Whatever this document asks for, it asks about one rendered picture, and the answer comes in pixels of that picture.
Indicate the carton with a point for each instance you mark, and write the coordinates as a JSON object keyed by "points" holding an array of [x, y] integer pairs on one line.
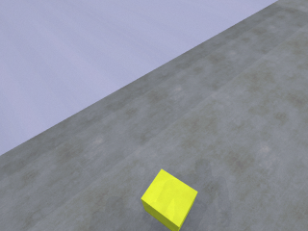
{"points": [[168, 200]]}

